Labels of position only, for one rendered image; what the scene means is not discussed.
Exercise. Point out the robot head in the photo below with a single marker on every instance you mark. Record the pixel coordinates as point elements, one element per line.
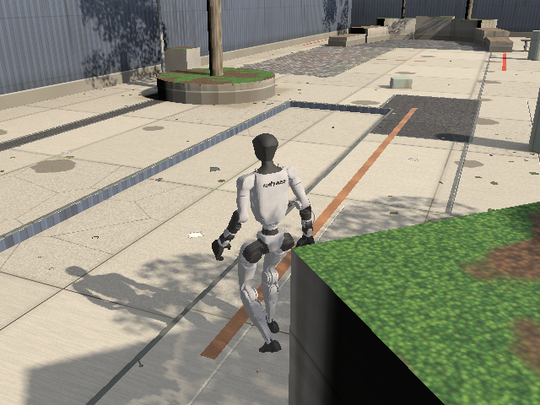
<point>265,146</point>

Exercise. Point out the robot right hand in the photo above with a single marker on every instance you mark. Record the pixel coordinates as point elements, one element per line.
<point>305,241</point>

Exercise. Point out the right robot upper arm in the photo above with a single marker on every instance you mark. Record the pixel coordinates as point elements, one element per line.
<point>295,183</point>

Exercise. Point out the right robot forearm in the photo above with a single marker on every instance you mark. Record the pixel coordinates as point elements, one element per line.
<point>306,221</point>

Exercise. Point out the robot torso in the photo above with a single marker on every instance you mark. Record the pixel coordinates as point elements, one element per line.
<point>269,202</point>

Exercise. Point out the left robot upper arm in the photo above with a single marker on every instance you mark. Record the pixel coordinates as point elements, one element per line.
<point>244,184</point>

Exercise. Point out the robot left hand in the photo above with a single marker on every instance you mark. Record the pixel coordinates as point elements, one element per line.
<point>218,250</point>

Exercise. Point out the left robot forearm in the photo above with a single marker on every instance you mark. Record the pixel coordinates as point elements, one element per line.
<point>230,231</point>

